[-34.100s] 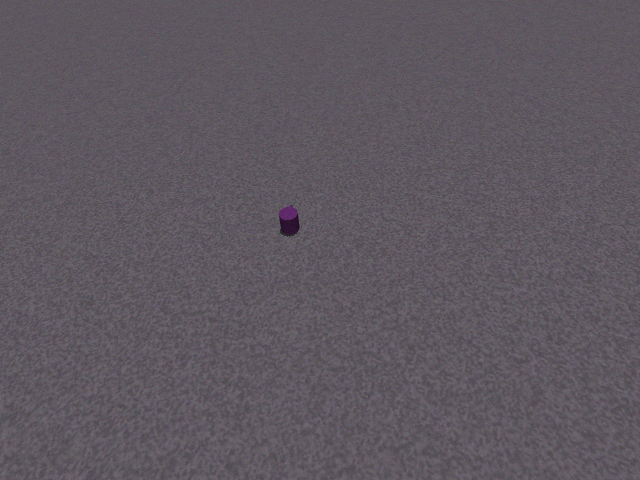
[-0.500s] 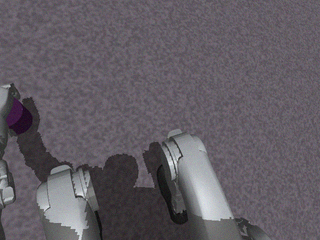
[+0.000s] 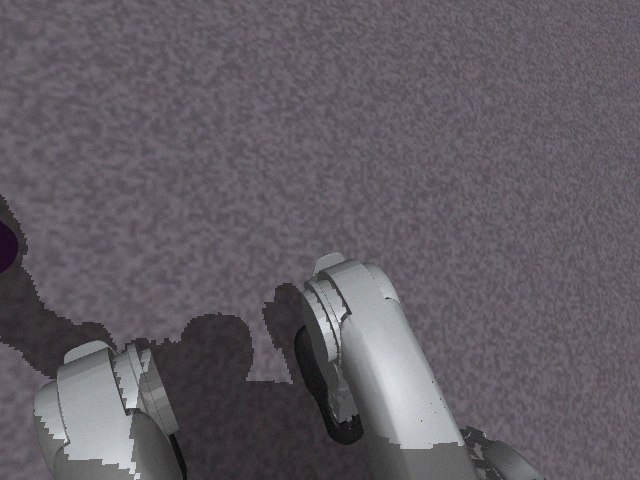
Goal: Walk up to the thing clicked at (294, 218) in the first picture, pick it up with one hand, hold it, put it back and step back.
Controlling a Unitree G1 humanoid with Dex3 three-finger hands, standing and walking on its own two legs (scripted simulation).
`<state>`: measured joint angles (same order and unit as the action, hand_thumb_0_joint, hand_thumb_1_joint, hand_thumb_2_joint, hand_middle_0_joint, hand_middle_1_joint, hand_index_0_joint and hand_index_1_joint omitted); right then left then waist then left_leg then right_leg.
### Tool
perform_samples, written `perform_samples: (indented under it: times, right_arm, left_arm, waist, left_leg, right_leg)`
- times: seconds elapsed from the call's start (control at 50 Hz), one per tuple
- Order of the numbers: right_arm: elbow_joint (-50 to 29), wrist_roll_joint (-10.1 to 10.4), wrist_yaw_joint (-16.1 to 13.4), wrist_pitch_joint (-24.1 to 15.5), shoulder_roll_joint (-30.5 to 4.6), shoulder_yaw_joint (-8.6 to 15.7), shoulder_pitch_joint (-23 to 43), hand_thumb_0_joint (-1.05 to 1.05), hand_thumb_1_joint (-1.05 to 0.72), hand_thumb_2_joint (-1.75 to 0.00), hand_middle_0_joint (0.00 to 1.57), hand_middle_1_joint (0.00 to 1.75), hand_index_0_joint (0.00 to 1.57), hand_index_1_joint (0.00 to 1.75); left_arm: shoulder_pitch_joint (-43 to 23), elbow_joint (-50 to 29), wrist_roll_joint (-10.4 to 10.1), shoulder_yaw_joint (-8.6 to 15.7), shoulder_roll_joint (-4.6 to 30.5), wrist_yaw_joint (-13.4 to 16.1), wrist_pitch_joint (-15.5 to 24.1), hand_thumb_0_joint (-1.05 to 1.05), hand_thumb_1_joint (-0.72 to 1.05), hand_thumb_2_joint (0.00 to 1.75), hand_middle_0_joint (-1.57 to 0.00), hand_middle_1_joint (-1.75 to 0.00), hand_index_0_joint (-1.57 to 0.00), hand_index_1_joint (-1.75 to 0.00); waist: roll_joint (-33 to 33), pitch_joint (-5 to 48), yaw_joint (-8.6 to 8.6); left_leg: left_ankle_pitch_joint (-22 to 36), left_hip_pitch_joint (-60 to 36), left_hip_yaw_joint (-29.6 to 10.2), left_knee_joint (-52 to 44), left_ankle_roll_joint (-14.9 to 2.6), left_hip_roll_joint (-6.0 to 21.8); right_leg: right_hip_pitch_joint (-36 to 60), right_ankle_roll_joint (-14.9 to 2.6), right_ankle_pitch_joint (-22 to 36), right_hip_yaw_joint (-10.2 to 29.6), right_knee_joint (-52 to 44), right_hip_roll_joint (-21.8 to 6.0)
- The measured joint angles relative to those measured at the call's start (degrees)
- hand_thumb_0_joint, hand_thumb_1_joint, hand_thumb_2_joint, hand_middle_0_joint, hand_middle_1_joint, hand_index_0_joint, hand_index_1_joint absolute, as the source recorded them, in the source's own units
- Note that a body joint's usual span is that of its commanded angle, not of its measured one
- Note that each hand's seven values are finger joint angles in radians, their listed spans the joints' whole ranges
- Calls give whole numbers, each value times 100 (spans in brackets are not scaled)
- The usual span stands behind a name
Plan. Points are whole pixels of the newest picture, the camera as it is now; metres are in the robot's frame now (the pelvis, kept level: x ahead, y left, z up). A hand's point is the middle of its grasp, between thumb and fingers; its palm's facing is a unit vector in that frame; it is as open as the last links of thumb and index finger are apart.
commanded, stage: open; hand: left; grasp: from above
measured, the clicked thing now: out of the picture +0.47 +0.32 -0.25
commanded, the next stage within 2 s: withdraw in 1.10 s
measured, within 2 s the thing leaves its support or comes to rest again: neither
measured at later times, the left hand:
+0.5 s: hand out of the picture +0.46 +0.30 -0.22, palm faces -0.43 -0.13 -0.89, open 12.3 cm
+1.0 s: hand out of the picture +0.46 +0.31 -0.22, palm faces -0.44 -0.14 -0.88, open 13.4 cm
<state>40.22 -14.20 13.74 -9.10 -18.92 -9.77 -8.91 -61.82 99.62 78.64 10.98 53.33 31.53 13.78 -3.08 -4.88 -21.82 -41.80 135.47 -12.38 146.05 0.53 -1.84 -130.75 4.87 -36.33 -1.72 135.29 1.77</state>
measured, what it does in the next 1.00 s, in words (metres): stands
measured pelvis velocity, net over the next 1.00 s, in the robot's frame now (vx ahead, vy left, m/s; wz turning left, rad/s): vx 0.00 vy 0.00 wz -0.02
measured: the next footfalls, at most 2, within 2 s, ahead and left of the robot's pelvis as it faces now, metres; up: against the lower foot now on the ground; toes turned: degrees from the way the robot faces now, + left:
none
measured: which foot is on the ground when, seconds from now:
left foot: down 0.00-1.00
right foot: down 0.00-1.00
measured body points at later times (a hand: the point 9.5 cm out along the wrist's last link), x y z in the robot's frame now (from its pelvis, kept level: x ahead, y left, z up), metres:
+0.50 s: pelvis +0.00 +0.00 +0.00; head +0.25 +0.12 +0.35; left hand +0.48 +0.31 -0.17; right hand +0.03 -0.26 -0.06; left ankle +0.06 +0.12 -0.27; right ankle +0.12 -0.15 -0.27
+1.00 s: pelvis +0.00 +0.00 +0.00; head +0.27 +0.11 +0.35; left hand +0.48 +0.31 -0.17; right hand +0.04 -0.27 -0.05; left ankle +0.06 +0.12 -0.27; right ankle +0.12 -0.15 -0.27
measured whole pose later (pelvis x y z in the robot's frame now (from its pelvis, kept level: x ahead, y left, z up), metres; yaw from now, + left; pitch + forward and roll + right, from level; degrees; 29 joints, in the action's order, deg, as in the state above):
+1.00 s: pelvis +0.00 +0.00 +0.00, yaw -1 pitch +30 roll -14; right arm 38.6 -14.4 15.9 -11.2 -19.9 -11.6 -8.6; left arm -61.3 97.4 76.7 9.2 54.6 31.1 12.7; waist -3.8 -6.2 -22.0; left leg -42.1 135.1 -13.6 146.1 0.8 -1.9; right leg -130.1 4.4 -36.1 -3.0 134.6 1.6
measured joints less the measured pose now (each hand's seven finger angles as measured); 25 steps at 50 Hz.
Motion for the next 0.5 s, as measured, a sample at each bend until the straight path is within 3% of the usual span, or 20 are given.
perform_samples:
  times: [0.28,0.5]
  right_arm:
    - [-40,-86,47,-141,-53,-230,-20,0,-90,-89,21,30,20,30]
    - [-70,-122,173,-319,-42,-284,43,0,-90,-89,21,30,20,30]
  left_arm:
    - [-126,351,150,-238,149,150,29,-1,-13,72,-53,-87,-51,-83]
    - [-197,367,129,-260,204,291,-56,-1,-31,84,-33,-98,-34,-95]
  waist:
    - [-104,-26,-82]
    - [-114,-55,-95]
  left_leg:
    - [90,9,-42,70,-67,20]
    - [59,45,-77,108,-76,22]
  right_leg:
    - [55,-107,106,-60,-23,46]
    - [36,-84,94,-90,-22,53]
